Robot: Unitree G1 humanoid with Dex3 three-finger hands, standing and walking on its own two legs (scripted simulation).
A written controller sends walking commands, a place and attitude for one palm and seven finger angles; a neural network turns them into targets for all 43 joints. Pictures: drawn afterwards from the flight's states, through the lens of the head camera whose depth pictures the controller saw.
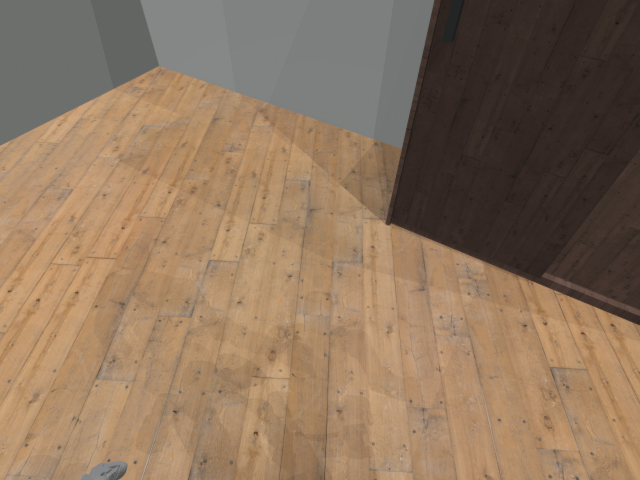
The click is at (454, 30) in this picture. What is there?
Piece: wardrobe's sliding door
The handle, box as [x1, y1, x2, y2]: [442, 0, 464, 42]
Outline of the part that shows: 464,0 452,0 442,40 449,42 452,41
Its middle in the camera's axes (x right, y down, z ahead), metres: +0.36 -0.62 +1.00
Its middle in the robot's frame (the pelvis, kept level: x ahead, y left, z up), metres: +1.21 -0.30 +0.15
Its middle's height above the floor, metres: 0.92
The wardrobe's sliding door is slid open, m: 0.00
